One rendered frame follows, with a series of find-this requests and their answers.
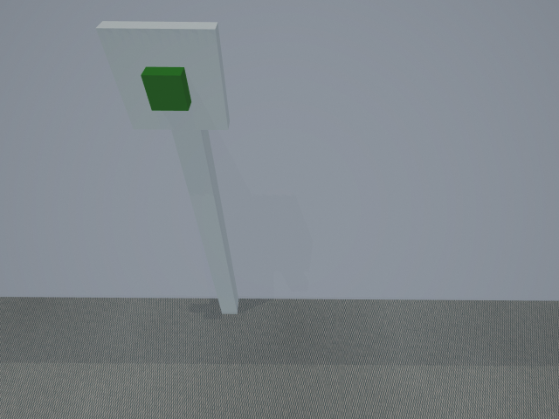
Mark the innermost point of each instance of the button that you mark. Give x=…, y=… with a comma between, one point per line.
x=167, y=88

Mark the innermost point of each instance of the panel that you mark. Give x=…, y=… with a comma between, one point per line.
x=132, y=46

